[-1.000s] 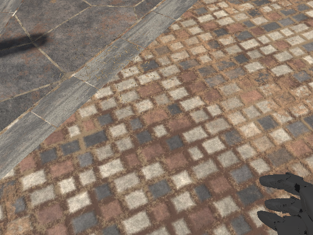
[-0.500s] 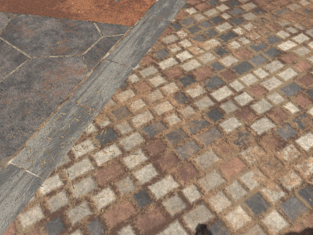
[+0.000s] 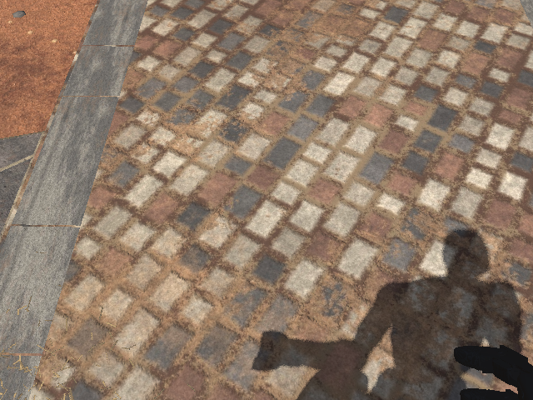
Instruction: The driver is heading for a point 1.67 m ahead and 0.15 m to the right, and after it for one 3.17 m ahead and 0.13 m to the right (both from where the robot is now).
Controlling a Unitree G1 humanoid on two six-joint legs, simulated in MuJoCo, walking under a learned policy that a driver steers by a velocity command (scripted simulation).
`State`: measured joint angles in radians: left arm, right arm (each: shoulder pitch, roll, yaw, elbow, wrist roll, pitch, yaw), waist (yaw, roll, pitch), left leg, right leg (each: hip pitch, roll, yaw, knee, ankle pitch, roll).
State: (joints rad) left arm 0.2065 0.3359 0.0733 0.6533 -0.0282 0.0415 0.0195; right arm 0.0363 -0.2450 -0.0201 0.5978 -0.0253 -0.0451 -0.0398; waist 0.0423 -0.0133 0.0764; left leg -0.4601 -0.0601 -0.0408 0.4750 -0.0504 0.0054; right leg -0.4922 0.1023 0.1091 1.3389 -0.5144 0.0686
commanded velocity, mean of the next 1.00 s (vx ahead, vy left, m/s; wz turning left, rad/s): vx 0.03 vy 0.00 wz -0.44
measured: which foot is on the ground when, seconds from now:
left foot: down 0.00-0.32, up 0.34-0.66, down 0.68-1.00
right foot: up 0.00-0.30, down 0.32-1.00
